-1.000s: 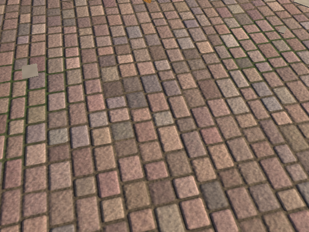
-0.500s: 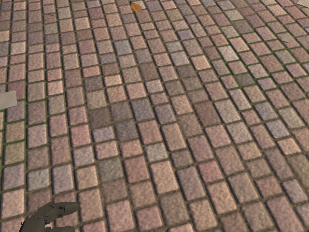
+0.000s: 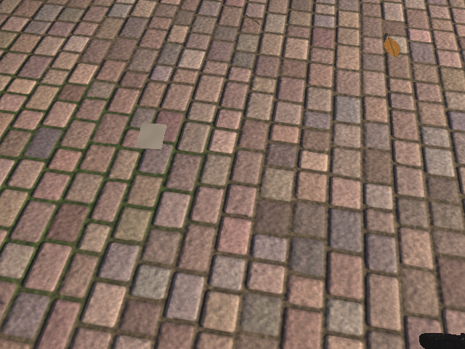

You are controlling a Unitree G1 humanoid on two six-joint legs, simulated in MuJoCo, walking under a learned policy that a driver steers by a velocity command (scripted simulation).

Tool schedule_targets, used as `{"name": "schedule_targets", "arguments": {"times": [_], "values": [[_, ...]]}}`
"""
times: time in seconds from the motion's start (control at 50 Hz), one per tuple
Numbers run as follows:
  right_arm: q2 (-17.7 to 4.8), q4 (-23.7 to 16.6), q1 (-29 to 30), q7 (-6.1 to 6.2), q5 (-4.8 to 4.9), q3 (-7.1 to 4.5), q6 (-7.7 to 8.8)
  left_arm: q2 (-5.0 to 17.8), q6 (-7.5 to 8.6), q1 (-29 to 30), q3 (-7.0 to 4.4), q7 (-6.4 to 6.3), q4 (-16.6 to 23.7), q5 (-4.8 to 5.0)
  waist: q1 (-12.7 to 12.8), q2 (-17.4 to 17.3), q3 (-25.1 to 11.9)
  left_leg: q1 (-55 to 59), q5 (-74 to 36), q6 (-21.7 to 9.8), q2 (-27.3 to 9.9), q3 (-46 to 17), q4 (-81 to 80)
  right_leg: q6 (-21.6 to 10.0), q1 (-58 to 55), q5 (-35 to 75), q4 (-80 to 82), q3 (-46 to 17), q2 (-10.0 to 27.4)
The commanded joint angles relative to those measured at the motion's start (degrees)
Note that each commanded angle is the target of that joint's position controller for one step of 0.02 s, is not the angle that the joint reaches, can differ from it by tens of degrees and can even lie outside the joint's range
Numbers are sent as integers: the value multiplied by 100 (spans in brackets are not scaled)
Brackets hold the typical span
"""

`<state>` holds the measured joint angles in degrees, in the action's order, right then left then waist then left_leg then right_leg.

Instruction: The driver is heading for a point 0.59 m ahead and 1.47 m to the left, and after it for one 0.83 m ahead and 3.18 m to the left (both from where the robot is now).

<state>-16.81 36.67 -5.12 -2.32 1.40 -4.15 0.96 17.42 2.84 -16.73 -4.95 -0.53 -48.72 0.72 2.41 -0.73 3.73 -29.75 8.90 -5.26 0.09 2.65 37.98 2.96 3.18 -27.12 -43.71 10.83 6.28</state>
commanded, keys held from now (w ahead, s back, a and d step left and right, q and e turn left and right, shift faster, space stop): w+q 1.00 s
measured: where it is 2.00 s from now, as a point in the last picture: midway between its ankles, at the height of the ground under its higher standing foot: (100, 201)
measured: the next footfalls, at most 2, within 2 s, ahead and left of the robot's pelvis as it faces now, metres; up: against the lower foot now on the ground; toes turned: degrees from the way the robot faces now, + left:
right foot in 0.46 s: +0.46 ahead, -0.08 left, +0.00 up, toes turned +20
left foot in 1.00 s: +0.60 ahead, +0.28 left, +0.00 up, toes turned +38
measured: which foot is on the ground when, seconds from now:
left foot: down 0.00-0.46, up 0.48-0.98, down 1.00-1.00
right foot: up 0.00-0.44, down 0.46-0.98, up 1.00-1.00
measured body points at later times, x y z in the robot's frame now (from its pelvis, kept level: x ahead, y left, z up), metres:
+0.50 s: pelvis +0.29 -0.01 +0.01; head +0.31 +0.00 +0.46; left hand +0.44 +0.29 -0.06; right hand +0.40 -0.29 -0.10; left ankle +0.11 +0.08 -0.70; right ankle +0.42 -0.09 -0.72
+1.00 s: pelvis +0.52 +0.12 +0.00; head +0.54 +0.15 +0.45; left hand +0.36 +0.37 -0.13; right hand +0.84 +0.05 -0.06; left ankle +0.57 +0.26 -0.72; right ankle +0.43 -0.09 -0.70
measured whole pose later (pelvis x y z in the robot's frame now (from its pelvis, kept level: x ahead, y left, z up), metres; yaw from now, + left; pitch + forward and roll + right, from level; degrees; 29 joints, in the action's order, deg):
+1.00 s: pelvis +0.52 +0.12 +0.00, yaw +36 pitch +2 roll -2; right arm -16.2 32.7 -4.0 -2.8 1.3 -3.6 0.9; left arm 18.3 2.6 -18.6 -4.6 -0.5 -49.7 1.5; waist 3.6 -0.8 3.4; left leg -29.4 7.4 -6.2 -0.3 2.7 34.2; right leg 2.7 -3.9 -27.4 -28.2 14.6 4.5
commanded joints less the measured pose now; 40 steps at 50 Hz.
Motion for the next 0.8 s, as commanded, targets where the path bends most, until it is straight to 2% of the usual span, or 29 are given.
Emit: {"name": "schedule_targets", "arguments": {"times": [0.02, 0.04, 0.06, 0.08, 0.1, 0.14, 0.18, 0.26, 0.34, 0.4, 0.42, 0.44, 0.46, 0.48, 0.5, 0.52, 0.54, 0.56, 0.58, 0.6, 0.62, 0.66, 0.72, 0.8], "values": [[-1327, -66, -1836, 27, -15, -401, 144, 711, 411, 495, -16, 85, 890, 96, -948, -650, -2099, 4978, 1467, -1643, -1875, -4691, -2240, -197, 4306, -485, -3643, -1627, -561], [-1100, -21, -1676, 22, -39, -326, 216, 738, 497, 741, -8, 112, 980, 186, -842, -544, -1391, 4309, 1161, -1420, -1694, -3872, -2218, -346, 4472, 18, -3324, -1535, -341], [-954, -48, -1307, 32, -37, -276, 243, 666, 531, 736, 1, 59, 906, 63, -572, -63, -990, 3485, 578, -1209, -1430, -3244, -2188, -371, 4152, 458, -2806, -1543, -95], [-737, -113, -987, 54, -69, -204, 245, 711, 495, 697, -43, 17, 835, -81, -365, -41, -760, 2865, -34, -1063, -1212, -2751, -2266, -360, 3754, 766, -2351, -1550, 57], [-733, -204, -838, 83, -140, -186, 250, 726, 430, 584, -60, 33, 833, -98, -204, -303, -729, 2426, -472, -1113, -1152, -2641, -2371, -310, 3402, 937, -2204, -1589, 105], [-756, -209, -827, 134, -112, -196, 283, 624, 325, 521, -53, 40, 812, -149, -136, -232, -695, 2056, -1107, -1165, -1012, -2297, -2495, -146, 3186, 1147, -1788, -1504, 59], [-870, -127, -1002, 215, -81, -229, 296, 486, 264, 850, -11, 25, 907, -171, -206, -133, -535, 1879, -1326, -1113, -869, -2015, -2559, 9, 3311, 1659, -1145, -1430, -51], [-909, 32, -1324, 316, -36, -243, 247, 280, 289, 1664, 86, 82, 1116, -124, -509, -346, -343, 1712, -708, -796, -574, -1768, -2515, 104, 3056, 2996, 504, -1437, -354], [-930, 213, -1648, 343, 11, -261, 198, 365, 380, 2191, 87, 189, 1301, -39, -692, -424, -221, 1892, -314, -697, -706, -2138, -2261, 13, 2743, 3251, 1298, -1514, -554], [-894, 256, -1671, 380, 13, -267, 134, 542, 455, 2085, 18, 241, 1310, -27, -581, -569, -259, 2319, -403, -599, -856, -2596, -1781, -147, 2489, 2687, 1615, -1610, -614], [-896, 249, -1623, 385, 6, -276, 111, 603, 479, 1894, -16, 235, 1273, -20, -476, -679, -300, 2372, -580, -548, -869, -2707, -1603, -231, 2241, 2412, 1659, -1569, -634], [-820, 218, -1529, 380, 4, -253, 91, 672, 506, 1472, -73, 210, 1160, -29, -244, -720, -452, 2324, -837, -448, -734, -2697, -1288, -356, 1662, 2402, 1876, -1449, -675], [-597, 156, -1477, 357, -24, -169, 98, 853, 535, 860, -160, 171, 1046, -97, 61, -593, -950, 2074, -1020, -267, -421, -2457, -451, -584, 572, 2421, 1898, -1602, -393], [-278, 34, -1561, 346, -142, -43, 109, 1175, 522, -32, -236, 118, 972, -158, 357, 145, -1822, 1252, 107, -31, 1, -1916, 1199, -916, -993, 2110, 1775, -2633, 626], [-88, -118, -2361, 349, 80, 19, 154, 1471, 441, -367, -308, 169, 758, -189, -70, 2198, -2303, -792, 2627, 300, 628, -1371, 2859, -1773, -2461, 666, 2421, -5361, 1725], [-717, 81, -2249, 371, 124, -83, 145, 874, 414, -149, -175, 194, 876, -49, 50, 1386, -1749, -1408, 2360, 382, 126, -1503, 3536, -1625, -2107, -441, 2660, -5453, 1701], [-978, 18, -1617, 361, 71, -162, 117, 567, 371, 78, -90, 161, 925, -36, 196, 845, -1062, -1520, 1811, 419, -51, -1326, 3624, -1385, -1410, -181, 2723, -4474, 1456], [-914, -24, -1345, 365, 14, -166, 94, 505, 334, 339, -46, 150, 944, -94, 94, 450, -701, -1310, 1409, 458, -243, -1162, 3509, -1275, -738, 591, 2822, -3772, 1223], [-830, -92, -1153, 341, -38, -178, 97, 408, 316, 473, -16, 136, 887, -118, 17, 424, -422, -1209, 1154, 473, -397, -1145, 3256, -1269, -271, 1186, 2941, -3292, 1039], [-714, -111, -1186, 300, -4, -175, 79, 370, 328, 522, 9, 115, 848, -155, -96, 581, -370, -946, 996, 462, -539, -1110, 3103, -1212, 37, 1538, 3074, -2864, 892], [-595, -119, -1220, 278, 36, -160, 52, 352, 352, 530, 6, 109, 802, -142, -131, 693, -351, -844, 924, 469, -595, -1023, 2978, -1224, 173, 1732, 3207, -2564, 808], [-415, -212, -1088, 259, 33, -119, 3, 445, 397, 485, -29, 104, 692, -94, -145, 646, -270, -980, 775, 511, -672, -919, 2733, -1331, 261, 2148, 3395, -2130, 832], [-338, -345, -793, 226, 1, -79, 3, 642, 390, 422, -90, 88, 570, -97, -109, 481, -222, -1257, 171, 587, -728, -871, 2082, -1411, 95, 2798, 3517, -1585, 888], [-230, -463, -196, 82, 1, -12, 88, 785, 309, 354, -105, 58, 459, -73, 103, 396, -84, -965, -913, 521, -638, -510, 801, -1225, -27, 3253, 3518, -734, 711]]}}
Keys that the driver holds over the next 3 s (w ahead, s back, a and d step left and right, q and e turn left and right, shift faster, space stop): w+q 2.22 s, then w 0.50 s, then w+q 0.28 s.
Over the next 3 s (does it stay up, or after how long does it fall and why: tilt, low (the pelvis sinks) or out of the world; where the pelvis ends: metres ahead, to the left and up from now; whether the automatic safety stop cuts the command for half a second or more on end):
stays up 0.96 1.10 0.01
